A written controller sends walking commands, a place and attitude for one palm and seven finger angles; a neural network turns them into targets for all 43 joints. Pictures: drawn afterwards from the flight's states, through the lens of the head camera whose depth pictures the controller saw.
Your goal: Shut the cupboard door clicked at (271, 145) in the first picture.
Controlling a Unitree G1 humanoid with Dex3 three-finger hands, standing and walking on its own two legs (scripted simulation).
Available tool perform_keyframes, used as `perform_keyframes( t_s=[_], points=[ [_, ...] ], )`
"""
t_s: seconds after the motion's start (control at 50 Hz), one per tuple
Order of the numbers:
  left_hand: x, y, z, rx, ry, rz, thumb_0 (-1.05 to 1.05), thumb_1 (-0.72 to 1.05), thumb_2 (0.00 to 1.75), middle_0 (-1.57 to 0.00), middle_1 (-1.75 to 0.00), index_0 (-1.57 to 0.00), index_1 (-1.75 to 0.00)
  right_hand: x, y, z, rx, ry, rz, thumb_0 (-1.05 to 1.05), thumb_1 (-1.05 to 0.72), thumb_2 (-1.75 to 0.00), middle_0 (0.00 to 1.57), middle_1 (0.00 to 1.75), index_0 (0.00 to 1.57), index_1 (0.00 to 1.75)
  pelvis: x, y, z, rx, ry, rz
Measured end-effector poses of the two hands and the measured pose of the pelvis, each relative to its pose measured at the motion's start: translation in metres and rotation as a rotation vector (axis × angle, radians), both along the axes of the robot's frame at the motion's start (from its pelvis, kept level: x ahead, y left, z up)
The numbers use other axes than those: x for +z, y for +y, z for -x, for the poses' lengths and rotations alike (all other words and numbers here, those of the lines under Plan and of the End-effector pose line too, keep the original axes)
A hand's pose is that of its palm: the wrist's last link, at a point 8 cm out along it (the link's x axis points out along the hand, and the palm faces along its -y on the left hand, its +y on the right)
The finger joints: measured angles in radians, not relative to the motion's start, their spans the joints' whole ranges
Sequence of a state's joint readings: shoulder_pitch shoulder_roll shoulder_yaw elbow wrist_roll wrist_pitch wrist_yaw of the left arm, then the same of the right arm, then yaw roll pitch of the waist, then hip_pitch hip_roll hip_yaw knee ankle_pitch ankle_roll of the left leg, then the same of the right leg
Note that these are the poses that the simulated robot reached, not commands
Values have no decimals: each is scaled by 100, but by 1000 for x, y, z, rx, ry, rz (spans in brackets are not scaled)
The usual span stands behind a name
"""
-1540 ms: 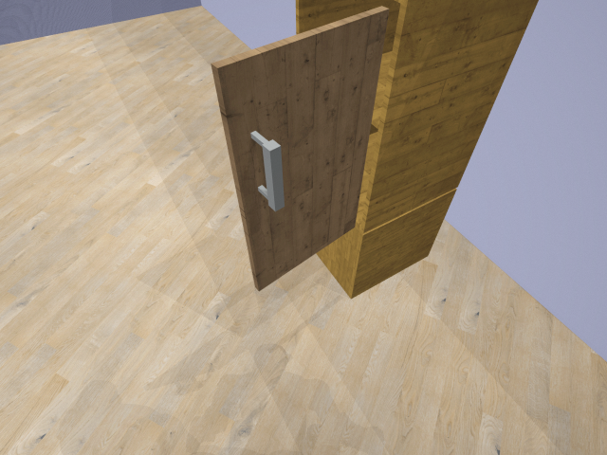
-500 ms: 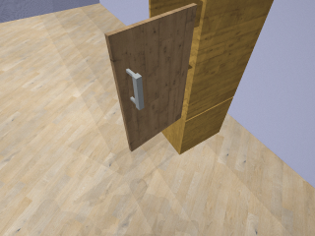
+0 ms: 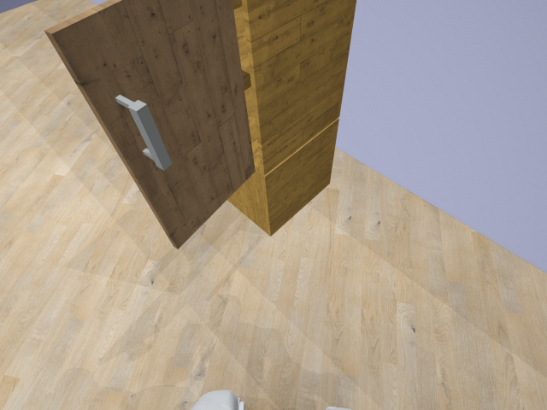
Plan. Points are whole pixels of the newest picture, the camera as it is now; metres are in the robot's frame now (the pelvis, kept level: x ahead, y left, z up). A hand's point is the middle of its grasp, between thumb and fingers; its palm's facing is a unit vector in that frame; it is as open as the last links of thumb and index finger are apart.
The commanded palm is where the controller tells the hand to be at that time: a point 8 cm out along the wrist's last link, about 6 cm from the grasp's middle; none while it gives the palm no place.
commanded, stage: walk to a spot facing it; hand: left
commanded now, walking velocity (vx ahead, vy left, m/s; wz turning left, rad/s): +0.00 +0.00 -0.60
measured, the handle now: (144, 133) +0.53 +0.28 +0.07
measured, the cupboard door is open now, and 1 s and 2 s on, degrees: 98 98 98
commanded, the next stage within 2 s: none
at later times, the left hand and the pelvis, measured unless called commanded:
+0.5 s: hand (159, 406) +0.13 +0.21 -0.15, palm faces -0.22 -0.95 -0.22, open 7.3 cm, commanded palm none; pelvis -0.01 +0.02 +0.02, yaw -17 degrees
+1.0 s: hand (226, 373) +0.19 +0.11 -0.16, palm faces -0.59 -0.79 -0.17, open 7.3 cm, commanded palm none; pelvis +0.01 +0.00 +0.01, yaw -36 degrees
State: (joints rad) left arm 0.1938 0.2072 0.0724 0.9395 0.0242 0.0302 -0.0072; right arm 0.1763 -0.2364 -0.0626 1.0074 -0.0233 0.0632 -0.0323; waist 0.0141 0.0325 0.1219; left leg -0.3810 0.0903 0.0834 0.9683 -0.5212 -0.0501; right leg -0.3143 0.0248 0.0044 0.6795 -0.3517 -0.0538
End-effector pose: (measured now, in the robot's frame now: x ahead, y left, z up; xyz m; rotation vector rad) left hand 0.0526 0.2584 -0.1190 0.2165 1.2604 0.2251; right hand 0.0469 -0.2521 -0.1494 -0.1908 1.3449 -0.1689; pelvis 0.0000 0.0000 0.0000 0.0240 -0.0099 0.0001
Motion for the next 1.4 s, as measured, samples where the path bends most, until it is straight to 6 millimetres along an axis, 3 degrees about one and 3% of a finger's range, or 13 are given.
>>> perform_keyframes(
  t_s=[0.16,0.32,0.38,0.48,0.62,0.68,0.82,0.96,1.1,1.24,1.32,1.4],
  points=[
    [10,-10,2,-88,72,10,0,91,90,-20,-30,-21,-30,31,-7,-26,-80,-152,14,1,-91,-90,20,30,20,30,18,0,4,-115,25,-22],
    [-5,7,-23,-165,58,46,0,91,90,-20,-30,-21,-30,46,6,-29,-131,-259,66,1,-91,-90,20,30,20,30,12,21,4,-210,44,9],
    [-10,12,-42,-202,34,60,0,91,90,-20,-30,-21,-30,47,11,-10,-134,-238,95,0,-91,-90,20,30,20,30,10,26,7,-227,35,21],
    [0,4,-79,-268,-32,69,0,91,90,-20,-30,-20,-30,49,13,37,-176,-141,95,1,-90,-90,20,30,20,30,17,22,9,-278,28,44],
    [4,-39,-120,-444,-76,42,0,91,90,-20,-30,-20,-30,24,-4,105,-343,-77,61,1,-90,-90,20,30,20,30,4,1,13,-385,23,36],
    [1,-55,-127,-501,-87,16,0,91,90,-20,-30,-20,-30,11,-16,129,-413,-40,63,1,-90,-90,20,30,20,30,-4,-4,18,-431,21,24],
    [2,-79,-123,-586,-20,36,0,91,90,-20,-30,-20,-30,32,-17,145,-511,-65,89,1,-91,-90,20,30,20,30,11,-3,19,-522,20,-3],
    [-12,-93,-146,-659,17,106,0,91,90,-20,-30,-21,-30,41,10,155,-576,-110,124,1,-91,-90,20,30,20,30,7,3,-2,-610,39,26],
    [6,-154,-201,-777,-47,162,1,91,90,-20,-30,-20,-30,52,55,200,-705,39,45,0,-91,-90,20,30,20,30,23,-21,-20,-699,51,38],
    [8,-259,-249,-965,-89,168,0,91,90,-19,-30,-20,-30,38,78,237,-890,158,-59,1,-90,-90,20,30,20,30,14,-68,-34,-806,50,24],
    [-1,-311,-266,-1005,-182,176,0,91,90,-20,-30,-20,-30,17,63,245,-945,213,-118,1,-90,-90,20,30,20,30,-5,-101,-38,-835,29,10],
    [0,-322,-257,-1006,-111,143,0,91,90,-20,-30,-20,-30,18,8,212,-959,132,-69,1,-91,-90,20,30,20,30,5,-121,-51,-868,29,22]
  ],
)
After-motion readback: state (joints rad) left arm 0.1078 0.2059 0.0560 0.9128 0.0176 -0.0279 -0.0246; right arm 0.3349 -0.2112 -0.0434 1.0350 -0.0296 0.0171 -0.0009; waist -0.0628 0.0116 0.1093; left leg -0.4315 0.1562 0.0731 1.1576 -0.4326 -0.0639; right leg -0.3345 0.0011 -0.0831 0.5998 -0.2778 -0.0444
